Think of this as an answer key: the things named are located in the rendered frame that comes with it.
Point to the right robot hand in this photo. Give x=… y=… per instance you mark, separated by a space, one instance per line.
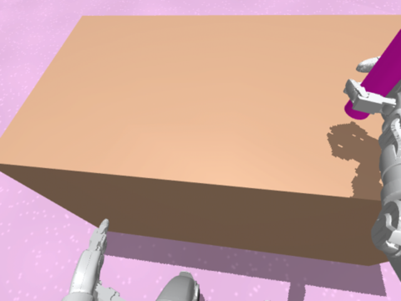
x=369 y=102

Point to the right robot arm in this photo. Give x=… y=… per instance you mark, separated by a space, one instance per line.
x=386 y=232

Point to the can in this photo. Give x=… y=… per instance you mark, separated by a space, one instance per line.
x=385 y=74

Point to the left robot hand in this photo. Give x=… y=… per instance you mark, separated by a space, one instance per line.
x=87 y=272

